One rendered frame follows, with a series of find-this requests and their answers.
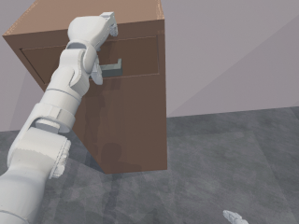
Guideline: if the drawer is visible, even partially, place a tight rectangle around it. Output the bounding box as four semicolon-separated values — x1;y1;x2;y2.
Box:
22;35;159;84

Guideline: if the robot left upper arm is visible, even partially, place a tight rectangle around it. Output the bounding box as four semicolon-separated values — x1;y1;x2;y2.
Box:
0;127;71;224

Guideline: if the left robot hand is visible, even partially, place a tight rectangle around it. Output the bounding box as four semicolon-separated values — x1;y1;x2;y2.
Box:
67;11;118;85

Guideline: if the right robot hand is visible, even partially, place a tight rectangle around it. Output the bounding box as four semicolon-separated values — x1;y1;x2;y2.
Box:
222;210;249;224

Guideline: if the cabinet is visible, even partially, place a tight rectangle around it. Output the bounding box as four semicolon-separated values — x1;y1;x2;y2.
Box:
2;0;167;175

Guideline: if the handle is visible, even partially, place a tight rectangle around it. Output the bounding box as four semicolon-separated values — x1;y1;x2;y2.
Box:
89;58;123;78

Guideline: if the left robot forearm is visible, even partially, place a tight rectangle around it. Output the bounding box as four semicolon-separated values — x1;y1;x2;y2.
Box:
7;39;97;168

